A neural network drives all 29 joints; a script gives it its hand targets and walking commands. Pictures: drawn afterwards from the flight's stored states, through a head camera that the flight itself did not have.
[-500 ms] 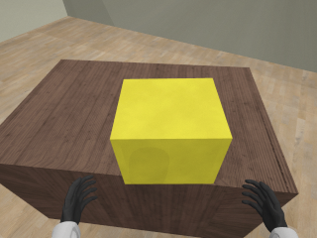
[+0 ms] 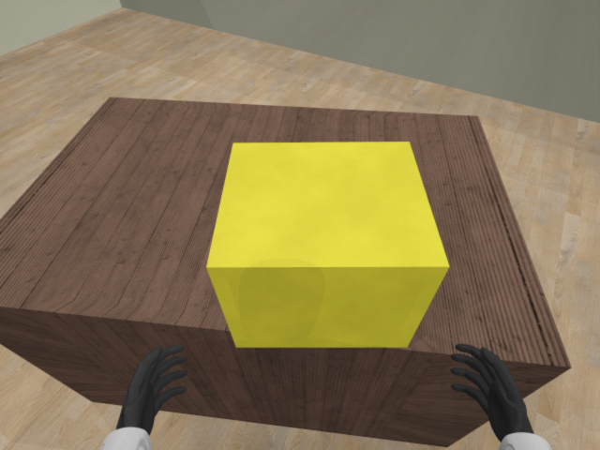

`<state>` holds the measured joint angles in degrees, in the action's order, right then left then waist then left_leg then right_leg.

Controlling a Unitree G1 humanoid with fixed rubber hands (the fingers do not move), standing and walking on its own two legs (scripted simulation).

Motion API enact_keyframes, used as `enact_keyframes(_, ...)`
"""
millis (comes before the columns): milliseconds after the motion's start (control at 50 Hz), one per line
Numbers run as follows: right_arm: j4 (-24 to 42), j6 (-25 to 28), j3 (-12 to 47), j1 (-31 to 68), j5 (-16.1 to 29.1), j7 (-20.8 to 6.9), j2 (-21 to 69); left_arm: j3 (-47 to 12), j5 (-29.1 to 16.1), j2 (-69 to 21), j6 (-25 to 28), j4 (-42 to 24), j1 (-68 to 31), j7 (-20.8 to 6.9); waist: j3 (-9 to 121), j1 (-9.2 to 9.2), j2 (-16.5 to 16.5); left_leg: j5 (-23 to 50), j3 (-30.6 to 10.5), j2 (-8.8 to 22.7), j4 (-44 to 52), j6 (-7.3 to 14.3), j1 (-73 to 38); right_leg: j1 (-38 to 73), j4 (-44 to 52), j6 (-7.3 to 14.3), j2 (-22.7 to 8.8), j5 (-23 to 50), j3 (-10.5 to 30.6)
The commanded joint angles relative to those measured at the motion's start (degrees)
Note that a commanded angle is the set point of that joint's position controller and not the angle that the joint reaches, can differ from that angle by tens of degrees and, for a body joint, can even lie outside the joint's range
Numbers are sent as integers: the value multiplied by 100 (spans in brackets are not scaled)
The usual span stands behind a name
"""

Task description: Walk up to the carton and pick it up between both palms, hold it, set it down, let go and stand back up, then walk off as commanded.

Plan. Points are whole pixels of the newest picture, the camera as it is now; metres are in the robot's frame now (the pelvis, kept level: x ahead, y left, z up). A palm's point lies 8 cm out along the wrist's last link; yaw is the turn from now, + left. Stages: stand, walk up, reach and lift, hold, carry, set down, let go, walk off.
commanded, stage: set down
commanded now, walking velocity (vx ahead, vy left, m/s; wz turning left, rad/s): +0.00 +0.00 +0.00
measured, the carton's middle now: (321, 246) +0.42 -0.01 +0.01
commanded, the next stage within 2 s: let go in 0.94 s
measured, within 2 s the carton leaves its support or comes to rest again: neither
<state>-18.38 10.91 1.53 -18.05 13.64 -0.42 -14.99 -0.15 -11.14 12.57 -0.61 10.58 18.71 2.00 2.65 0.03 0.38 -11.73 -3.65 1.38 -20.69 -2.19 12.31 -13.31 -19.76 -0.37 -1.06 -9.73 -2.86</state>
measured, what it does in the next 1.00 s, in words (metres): stands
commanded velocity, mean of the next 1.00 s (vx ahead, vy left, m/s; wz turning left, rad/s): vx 0.00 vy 0.00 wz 0.00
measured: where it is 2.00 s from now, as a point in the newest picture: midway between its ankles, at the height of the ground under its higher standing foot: outside the picture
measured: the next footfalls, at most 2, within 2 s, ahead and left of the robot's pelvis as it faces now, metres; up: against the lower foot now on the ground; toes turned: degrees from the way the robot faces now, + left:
none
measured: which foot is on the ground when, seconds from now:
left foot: down 0.00-1.00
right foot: down 0.00-1.00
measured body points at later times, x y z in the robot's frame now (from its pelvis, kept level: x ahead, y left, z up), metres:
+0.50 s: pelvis +0.00 +0.00 +0.00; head +0.02 +0.00 +0.45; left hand +0.17 +0.23 -0.06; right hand +0.17 -0.23 -0.06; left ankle -0.01 +0.14 -0.75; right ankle +0.00 -0.12 -0.75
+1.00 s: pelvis +0.01 +0.00 +0.00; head +0.04 +0.00 +0.45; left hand +0.17 +0.23 -0.08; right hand +0.16 -0.22 -0.09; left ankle -0.01 +0.14 -0.75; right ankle +0.00 -0.12 -0.75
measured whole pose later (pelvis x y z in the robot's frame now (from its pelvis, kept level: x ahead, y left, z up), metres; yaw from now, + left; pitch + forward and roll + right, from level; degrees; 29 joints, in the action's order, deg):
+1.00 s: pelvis +0.01 +0.00 +0.00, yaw +0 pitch +4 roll +0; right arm -35.2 13.7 1.5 -16.9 4.2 0.2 -11.7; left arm -0.1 -5.7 12.6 -5.1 23.2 16.2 0.0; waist 0.7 0.0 0.4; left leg -12.7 -3.6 1.4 -20.7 -2.0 11.9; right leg -12.7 -19.5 -0.4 -1.1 -10.6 -2.9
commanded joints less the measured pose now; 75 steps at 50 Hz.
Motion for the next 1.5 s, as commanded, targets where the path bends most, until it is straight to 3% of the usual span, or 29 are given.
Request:
enact_keyframes(0,488,276,-403,-154,-411,66,-280,349,268,960,199,-764,-24,-131,294,-95,-324,1336,732,-222,310,16,-674,1465,390,92,267,904,303)
enact_keyframes(220,45,249,-401,48,-650,20,-265,259,451,804,-7,-387,-126,-134,222,-125,-235,1215,700,-178,297,-12,-723,1320,396,138,309,631,197)
enact_keyframes(240,-190,215,-403,85,-731,24,-232,245,504,796,-69,-103,-193,-163,109,-90,-229,1069,720,-177,306,-10,-696,1269,413,134,295,512,221)
enact_keyframes(260,-55,253,-391,125,-695,8,-234,255,492,835,-37,-341,-246,-121,213,-127,-169,1104,714,-174,295,-8,-670,1295,377,135,303,517,206)
enact_keyframes(340,-161,274,-421,285,-771,-14,-204,160,448,837,-64,-294,-433,-86,233,-138,-185,978,727,-157,291,-1,-590,1253,328,147,314,408,185)
enact_keyframes(360,-343,244,-402,296,-852,-4,-152,172,496,837,-117,-9,-462,-115,130,-116,-209,873,739,-174,291,15,-559,1233,342,134,293,341,198)
enact_keyframes(500,-568,265,-435,487,-947,-20,-98,131,540,851,-168,157,-679,-89,83,-104,-130,699,739,-154,273,29,-409,1219,260,156,287,184,151)
enact_keyframes(620,-925,314,-412,590,-1080,19,-40,156,608,875,-219,469,-786,-138,25,-63,-144,758,762,-179,209,26,-425,1178,221,127,275,268,136)
enact_keyframes(640,-774,381,-418,640,-1047,8,-60,134,566,891,-172,212,-803,-108,150,-105,-108,820,761,-168,200,20,-442,1196,181,139,291,309,108)
enact_keyframes(920,-1598,669,-403,785,-1291,141,59,258,755,943,-261,967,-891,-293,155,-42,-173,1182,855,-250,36,14,-709,1211,131,67,260,793,90)
enact_keyframes(1200,-2177,836,-534,1013,-1362,117,-26,210,891,776,-362,975,-955,-249,212,-26,-39,1379,857,-252,62,-66,-893,1241,56,92,314,872,-32)
enact_keyframes(1420,-2240,888,-685,1007,-1445,49,-26,86,953,592,-369,946,-867,-193,225,19,-57,1471,821,-212,7,-52,-932,1193,-15,82,315,955,-51)
enact_keyframes(1440,-2467,130,-685,263,-1755,108,-1539,592,1555,1694,-6,1605,-382,-85,1111,-250,-351,2748,114,342,-713,183,-411,1527,-902,192,-553,2512,337)
enact_keyframes(1460,-2441,-182,-733,269,-1715,139,-1446,580,1496,1726,127,1658,-231,-96,1309,-156,-744,2758,114,354,-710,232,-453,1602,-943,147,-521,2733,256)
enact_keyframes(1480,-2372,-364,-691,302,-1700,144,-1366,534,1454,1675,192,1722,-284,-118,1063,-92,-703,2521,118,319,-690,249,-358,1377,-885,116,-522,2627,268)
